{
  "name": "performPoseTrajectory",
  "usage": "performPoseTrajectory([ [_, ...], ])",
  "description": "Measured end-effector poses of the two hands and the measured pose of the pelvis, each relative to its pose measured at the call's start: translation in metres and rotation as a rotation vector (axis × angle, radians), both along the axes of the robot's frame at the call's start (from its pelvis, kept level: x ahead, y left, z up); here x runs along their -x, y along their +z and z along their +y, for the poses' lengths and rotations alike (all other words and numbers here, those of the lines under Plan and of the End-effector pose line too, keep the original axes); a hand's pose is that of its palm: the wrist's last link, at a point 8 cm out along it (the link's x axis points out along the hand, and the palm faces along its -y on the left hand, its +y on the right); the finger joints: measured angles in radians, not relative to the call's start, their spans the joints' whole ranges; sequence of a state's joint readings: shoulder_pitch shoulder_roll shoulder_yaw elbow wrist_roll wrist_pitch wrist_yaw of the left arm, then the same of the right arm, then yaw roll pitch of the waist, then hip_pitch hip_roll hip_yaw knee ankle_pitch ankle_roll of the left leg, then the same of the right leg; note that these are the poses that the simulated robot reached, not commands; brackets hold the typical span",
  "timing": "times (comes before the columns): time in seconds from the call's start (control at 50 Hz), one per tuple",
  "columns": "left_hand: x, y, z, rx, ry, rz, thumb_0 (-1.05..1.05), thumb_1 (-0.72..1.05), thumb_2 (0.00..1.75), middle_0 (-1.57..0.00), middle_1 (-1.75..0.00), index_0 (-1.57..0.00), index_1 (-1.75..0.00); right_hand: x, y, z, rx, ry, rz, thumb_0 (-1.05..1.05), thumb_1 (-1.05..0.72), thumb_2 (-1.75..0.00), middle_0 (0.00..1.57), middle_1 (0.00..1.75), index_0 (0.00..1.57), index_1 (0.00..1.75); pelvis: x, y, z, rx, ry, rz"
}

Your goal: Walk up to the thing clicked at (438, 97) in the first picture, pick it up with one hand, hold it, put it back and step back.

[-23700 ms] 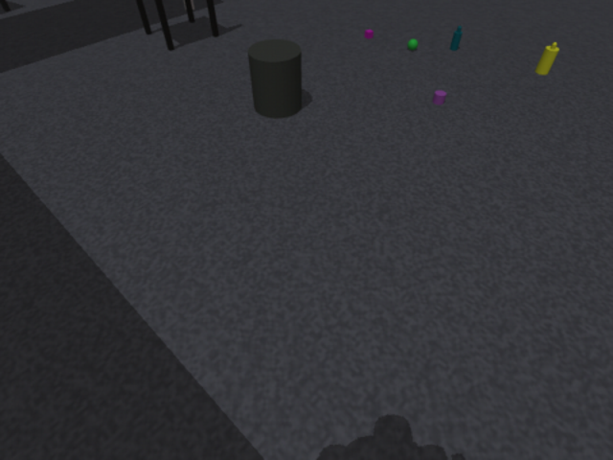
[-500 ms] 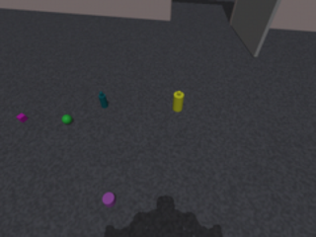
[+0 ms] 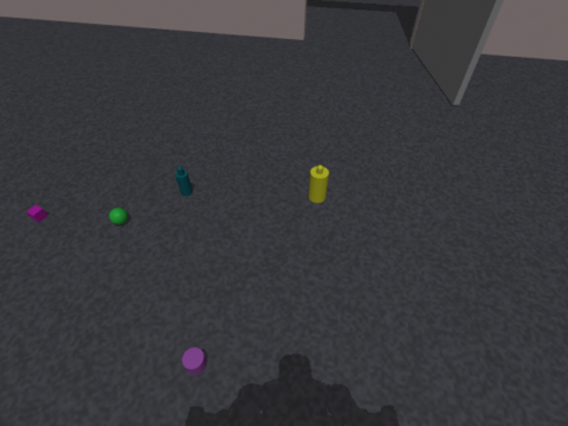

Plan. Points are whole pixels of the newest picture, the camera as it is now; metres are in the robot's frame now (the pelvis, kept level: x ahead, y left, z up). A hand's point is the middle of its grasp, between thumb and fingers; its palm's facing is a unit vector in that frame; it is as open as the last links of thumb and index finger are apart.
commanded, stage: stand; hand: left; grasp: from above
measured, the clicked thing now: (194, 361) +0.46 +0.32 -0.75
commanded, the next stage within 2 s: rise first in 0.32 s
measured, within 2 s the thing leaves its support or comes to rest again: neither
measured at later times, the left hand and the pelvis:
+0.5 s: hand out of the picture +0.08 +0.26 -0.16, palm faces +0.02 -0.94 -0.34, open 7.5 cm; pelvis -0.01 +0.00 +0.00, yaw +0 degrees
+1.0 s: hand out of the picture +0.13 +0.27 -0.21, palm faces -0.09 -0.90 -0.42, open 13.6 cm; pelvis -0.01 +0.01 -0.06, yaw -1 degrees
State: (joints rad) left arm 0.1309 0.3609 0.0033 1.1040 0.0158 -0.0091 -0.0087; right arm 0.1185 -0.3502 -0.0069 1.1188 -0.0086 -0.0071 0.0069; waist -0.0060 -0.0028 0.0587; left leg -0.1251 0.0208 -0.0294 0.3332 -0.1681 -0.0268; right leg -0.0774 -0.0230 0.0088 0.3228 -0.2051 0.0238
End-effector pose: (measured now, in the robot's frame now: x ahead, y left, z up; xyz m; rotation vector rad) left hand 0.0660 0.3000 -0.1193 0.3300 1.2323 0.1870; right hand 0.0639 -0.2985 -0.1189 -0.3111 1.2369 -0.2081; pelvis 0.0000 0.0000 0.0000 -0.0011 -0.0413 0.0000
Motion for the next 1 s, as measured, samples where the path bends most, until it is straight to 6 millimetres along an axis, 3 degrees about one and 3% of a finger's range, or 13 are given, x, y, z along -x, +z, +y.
performPoseTrajectory([
  [0.44,0.009,0.000,0.003,0.000,0.010,0.017,0.01,0.90,0.90,-0.20,-0.30,-0.21,-0.30,0.002,-0.001,0.003,-0.004,0.002,0.002,0.00,-0.91,-0.90,0.20,0.30,0.20,0.30,0.002,0.000,0.002,-0.001,-0.001,-0.002],
  [0.5,-0.008,0.000,-0.001,0.004,0.040,-0.069,0.01,0.86,0.91,-0.20,-0.34,-0.20,-0.34,-0.005,-0.001,0.008,-0.003,0.002,-0.076,0.00,-0.92,-0.90,0.20,0.30,0.20,0.30,0.007,-0.004,0.003,0.000,0.007,0.033],
  [0.62,-0.061,-0.010,-0.002,0.019,-0.002,-0.139,0.01,0.61,0.92,-0.17,-0.58,-0.17,-0.58,-0.011,-0.007,0.028,-0.034,-0.005,-0.163,0.00,-0.92,-0.90,0.20,0.30,0.20,0.30,0.019,-0.016,0.000,0.003,0.000,0.113],
  [0.7,-0.080,-0.012,0.002,-0.002,-0.051,-0.156,0.01,0.35,0.93,-0.12,-0.80,-0.14,-0.79,-0.009,-0.011,0.037,-0.054,-0.028,-0.197,0.00,-0.91,-0.90,0.20,0.30,0.20,0.30,0.018,-0.024,0.001,0.003,-0.012,0.147],
  [0.86,-0.068,-0.029,0.008,-0.050,-0.068,-0.049,0.00,-0.18,0.97,-0.06,-1.03,-0.09,-1.01,-0.022,-0.021,0.044,-0.069,-0.011,-0.272,0.01,-0.89,-0.89,0.20,0.30,0.20,0.30,0.015,-0.041,0.006,0.011,-0.015,0.208],
  [1.0,-0.061,-0.046,0.013,-0.074,-0.087,-0.079,0.00,-0.44,0.99,-0.06,-1.08,-0.08,-1.07,-0.049,-0.034,0.045,-0.041,0.032,-0.344,0.01,-0.90,-0.89,0.20,0.30,0.20,0.30,0.014,-0.064,0.007,0.016,-0.011,0.267],
])
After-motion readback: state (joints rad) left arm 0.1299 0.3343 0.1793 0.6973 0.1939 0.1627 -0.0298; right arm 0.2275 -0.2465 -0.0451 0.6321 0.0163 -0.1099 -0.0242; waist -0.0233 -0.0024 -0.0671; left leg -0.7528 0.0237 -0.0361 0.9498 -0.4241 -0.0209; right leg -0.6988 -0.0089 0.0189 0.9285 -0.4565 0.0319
